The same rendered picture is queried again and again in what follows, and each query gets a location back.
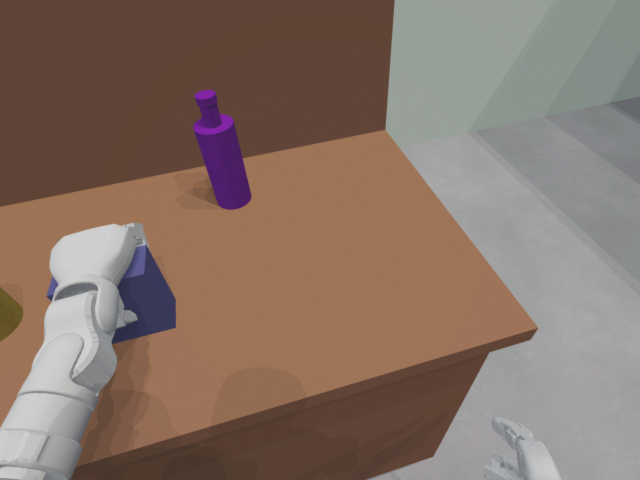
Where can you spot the table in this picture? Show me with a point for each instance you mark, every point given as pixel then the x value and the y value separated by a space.
pixel 331 328

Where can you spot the robot left hand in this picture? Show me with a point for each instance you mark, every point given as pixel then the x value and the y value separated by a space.
pixel 105 251

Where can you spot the robot right hand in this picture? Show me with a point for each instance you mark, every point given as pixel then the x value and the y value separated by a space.
pixel 534 460

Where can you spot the robot left forearm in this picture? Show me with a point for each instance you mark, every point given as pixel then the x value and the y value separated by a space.
pixel 40 437

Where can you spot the sponge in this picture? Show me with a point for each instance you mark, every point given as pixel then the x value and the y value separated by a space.
pixel 145 292

